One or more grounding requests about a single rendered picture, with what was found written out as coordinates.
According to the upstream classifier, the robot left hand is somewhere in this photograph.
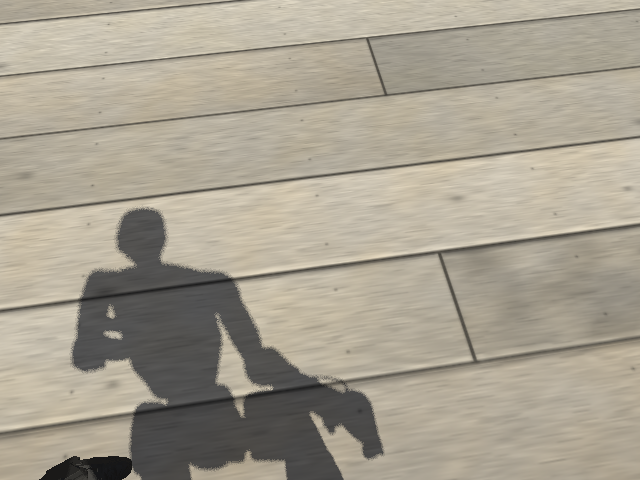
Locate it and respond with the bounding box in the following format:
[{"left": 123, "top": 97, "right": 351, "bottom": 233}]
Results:
[{"left": 39, "top": 456, "right": 132, "bottom": 480}]

